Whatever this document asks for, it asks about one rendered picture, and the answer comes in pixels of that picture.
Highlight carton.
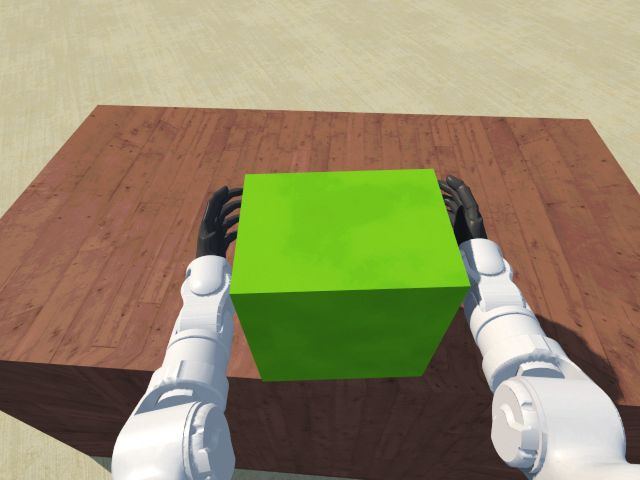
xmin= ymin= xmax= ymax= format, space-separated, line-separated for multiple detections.
xmin=229 ymin=169 xmax=471 ymax=382

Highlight robot right forearm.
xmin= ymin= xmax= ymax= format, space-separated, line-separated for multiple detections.
xmin=459 ymin=238 xmax=626 ymax=454

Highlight pedestal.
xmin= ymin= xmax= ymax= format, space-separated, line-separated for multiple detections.
xmin=0 ymin=105 xmax=640 ymax=480

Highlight left robot hand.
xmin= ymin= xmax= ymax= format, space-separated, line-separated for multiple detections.
xmin=196 ymin=186 xmax=243 ymax=259

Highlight right robot hand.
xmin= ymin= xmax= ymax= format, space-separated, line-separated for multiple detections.
xmin=437 ymin=175 xmax=488 ymax=247

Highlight robot left upper arm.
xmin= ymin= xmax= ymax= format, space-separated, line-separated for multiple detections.
xmin=113 ymin=401 xmax=235 ymax=480

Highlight robot left forearm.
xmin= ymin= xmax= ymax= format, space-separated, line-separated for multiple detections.
xmin=111 ymin=255 xmax=236 ymax=480

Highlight robot right upper arm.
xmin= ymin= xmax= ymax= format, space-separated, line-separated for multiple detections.
xmin=491 ymin=376 xmax=640 ymax=480

